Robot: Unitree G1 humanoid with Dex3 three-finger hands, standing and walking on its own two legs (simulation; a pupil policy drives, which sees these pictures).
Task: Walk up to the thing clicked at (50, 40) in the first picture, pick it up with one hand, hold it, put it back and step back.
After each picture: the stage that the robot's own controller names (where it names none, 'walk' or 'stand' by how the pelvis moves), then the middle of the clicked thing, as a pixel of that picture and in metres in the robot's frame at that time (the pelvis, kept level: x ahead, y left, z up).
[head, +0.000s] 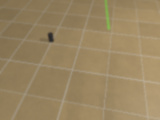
stand; (50, 37) +1.57 +0.39 -0.72
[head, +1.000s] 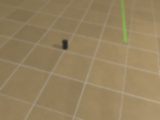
walk; (65, 44) +1.46 +0.16 -0.70
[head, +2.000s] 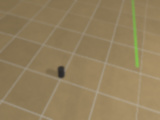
walk; (61, 72) +0.92 +0.14 -0.71
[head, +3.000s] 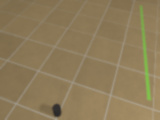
walk; (57, 110) +0.54 +0.18 -0.71
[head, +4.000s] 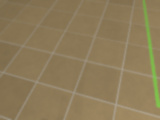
stand; out of the picture +0.38 +0.21 -0.70
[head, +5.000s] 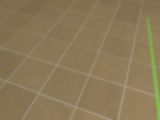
stand; out of the picture +0.34 +0.18 -0.72
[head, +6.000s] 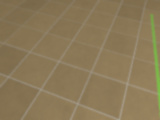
stand; out of the picture +0.34 +0.16 -0.72
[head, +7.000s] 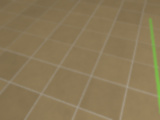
stand; out of the picture +0.36 +0.18 -0.73
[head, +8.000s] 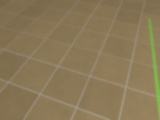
stand; out of the picture +0.35 +0.19 -0.73
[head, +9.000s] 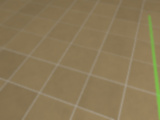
go down; out of the picture +0.35 +0.20 -0.73
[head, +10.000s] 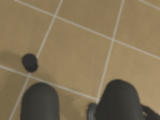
go down; (30, 63) +0.44 +0.19 -0.34
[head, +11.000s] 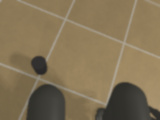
approach; (40, 66) +0.44 +0.18 -0.32
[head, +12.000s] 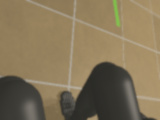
close in; out of the picture +0.44 +0.23 -0.23
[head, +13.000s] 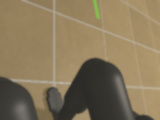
close; out of the picture +0.44 +0.25 -0.23
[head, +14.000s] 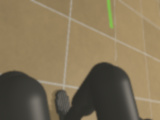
lift; out of the picture +0.39 +0.23 -0.21
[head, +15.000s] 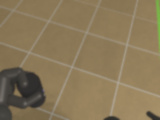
lift; (32, 91) +0.32 +0.17 -0.01
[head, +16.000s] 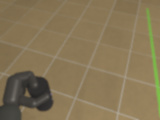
hold; (41, 95) +0.32 +0.15 +0.01
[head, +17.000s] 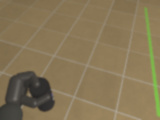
hold; (42, 95) +0.32 +0.15 +0.00
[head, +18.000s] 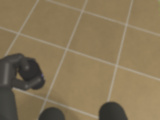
crouch; (33, 76) +0.38 +0.17 -0.09
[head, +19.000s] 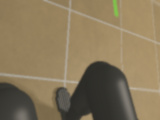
lower; out of the picture +0.44 +0.22 -0.24
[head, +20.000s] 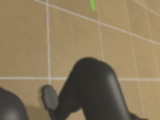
lower; out of the picture +0.45 +0.26 -0.24
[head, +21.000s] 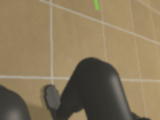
lower; out of the picture +0.45 +0.26 -0.23
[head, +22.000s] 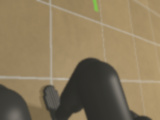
lower; out of the picture +0.44 +0.26 -0.23
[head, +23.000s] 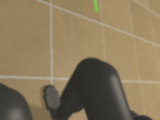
loosen; out of the picture +0.44 +0.26 -0.23
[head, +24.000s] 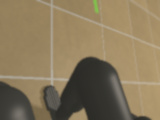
withdraw; out of the picture +0.43 +0.23 -0.24
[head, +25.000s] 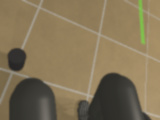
stand; (16, 60) +0.44 +0.20 -0.27
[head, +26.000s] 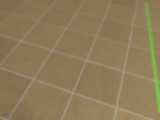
stand; out of the picture +0.37 +0.15 -0.63
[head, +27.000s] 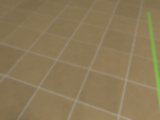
stand; out of the picture +0.37 +0.16 -0.67
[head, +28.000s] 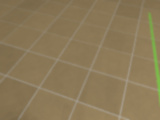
stand; out of the picture +0.36 +0.15 -0.67
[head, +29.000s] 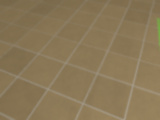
stand; out of the picture +0.38 +0.15 -0.72
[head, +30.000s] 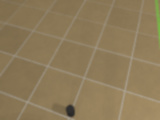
walk; (70, 111) +0.44 +0.11 -0.71
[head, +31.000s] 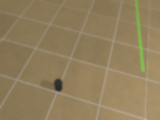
walk; (58, 85) +0.65 +0.15 -0.70
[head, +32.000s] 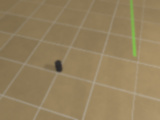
stand; (58, 66) +0.96 +0.26 -0.70
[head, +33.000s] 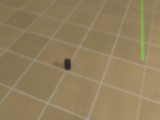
stand; (67, 64) +1.00 +0.15 -0.71
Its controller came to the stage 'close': yes
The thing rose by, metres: 0.71
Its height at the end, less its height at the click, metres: +0.00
